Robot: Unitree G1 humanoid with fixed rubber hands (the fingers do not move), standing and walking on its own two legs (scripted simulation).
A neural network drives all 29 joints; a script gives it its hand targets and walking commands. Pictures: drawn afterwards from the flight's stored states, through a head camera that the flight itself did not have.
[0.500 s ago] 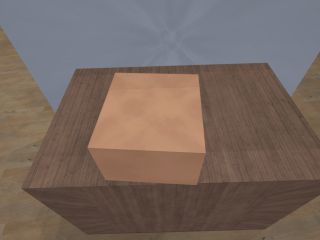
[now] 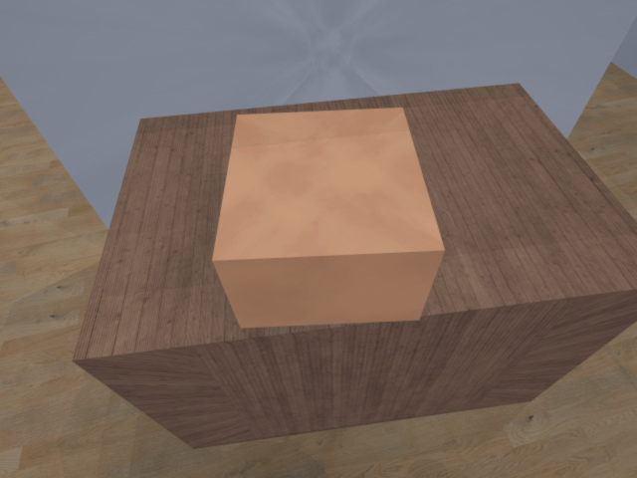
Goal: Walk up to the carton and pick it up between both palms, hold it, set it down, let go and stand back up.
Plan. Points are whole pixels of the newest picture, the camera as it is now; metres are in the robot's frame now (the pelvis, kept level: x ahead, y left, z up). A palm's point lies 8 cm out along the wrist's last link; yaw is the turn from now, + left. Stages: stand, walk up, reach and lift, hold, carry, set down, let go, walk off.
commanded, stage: walk up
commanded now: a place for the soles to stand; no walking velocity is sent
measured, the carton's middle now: (324, 213) +0.51 +0.03 -0.01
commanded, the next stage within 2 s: reach and lift in 1.42 s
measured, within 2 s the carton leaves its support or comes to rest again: neither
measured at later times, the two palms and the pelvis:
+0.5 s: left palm out of the picture +0.02 +0.25 -0.13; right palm out of the picture -0.02 -0.23 -0.13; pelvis +0.01 +0.02 +0.01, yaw -4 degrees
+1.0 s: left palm out of the picture +0.07 +0.26 -0.13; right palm out of the picture +0.00 -0.24 -0.14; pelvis +0.01 +0.02 +0.00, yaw -9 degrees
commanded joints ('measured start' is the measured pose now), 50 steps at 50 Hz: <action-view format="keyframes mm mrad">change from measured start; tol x8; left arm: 1 135 76 11 -15 1 -24 -3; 5 26 117 3 -7 -39 -26 -22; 23 118 65 -37 106 -28 -46 -15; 50 126 91 -36 58 -19 -30 2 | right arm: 1 22 -172 -15 -36 17 -22 8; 3 67 -86 21 -25 26 -23 11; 9 136 -155 10 36 16 -45 7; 50 130 -153 9 57 19 -10 1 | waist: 1 33 54 -94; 4 -32 -120 -45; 15 15 73 22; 50 -12 -23 -25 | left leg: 1 -64 199 -189 -103 174 88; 3 40 58 -66 -66 -66 22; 4 144 53 -81 -100 -69 33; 15 65 129 -135 -262 -127 55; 26 118 129 -59 -192 70 62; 30 140 127 -56 -204 -28 67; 40 187 148 -16 -159 120 85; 50 148 125 14 -164 -30 58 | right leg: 1 234 -90 118 -327 393 -56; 2 248 -186 257 -364 470 -88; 4 -86 -197 286 -443 163 -139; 7 -122 -115 213 -489 -24 -75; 25 -22 -81 162 -309 431 -65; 30 -76 -66 178 -294 338 -59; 39 -70 -57 177 -241 461 -60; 50 -94 -63 246 -269 386 -51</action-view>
